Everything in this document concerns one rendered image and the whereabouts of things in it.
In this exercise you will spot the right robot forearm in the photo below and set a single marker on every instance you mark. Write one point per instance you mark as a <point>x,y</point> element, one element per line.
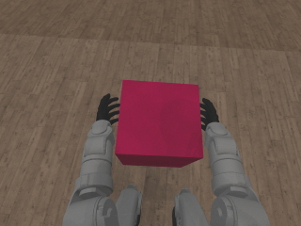
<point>229,177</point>

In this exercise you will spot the right robot hand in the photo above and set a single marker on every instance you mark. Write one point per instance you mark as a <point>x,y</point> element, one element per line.
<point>209,113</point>

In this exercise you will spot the right robot thigh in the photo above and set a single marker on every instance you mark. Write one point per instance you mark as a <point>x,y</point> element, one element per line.
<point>188,210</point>

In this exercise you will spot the left robot hand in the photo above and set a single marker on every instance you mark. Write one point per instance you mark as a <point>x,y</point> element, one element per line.
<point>103,109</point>

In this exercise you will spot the left robot upper arm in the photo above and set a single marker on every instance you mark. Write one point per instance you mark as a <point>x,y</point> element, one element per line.
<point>97,211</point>

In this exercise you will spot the left robot forearm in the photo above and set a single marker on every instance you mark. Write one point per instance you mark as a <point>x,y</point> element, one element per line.
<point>96,165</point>

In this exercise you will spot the carton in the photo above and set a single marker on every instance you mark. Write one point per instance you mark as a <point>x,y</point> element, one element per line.
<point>159,124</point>

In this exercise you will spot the right robot upper arm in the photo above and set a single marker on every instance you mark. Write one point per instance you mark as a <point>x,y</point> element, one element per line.
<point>228,210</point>

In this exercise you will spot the robot right shin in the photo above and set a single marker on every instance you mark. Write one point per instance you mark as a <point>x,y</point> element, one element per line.
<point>184,190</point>

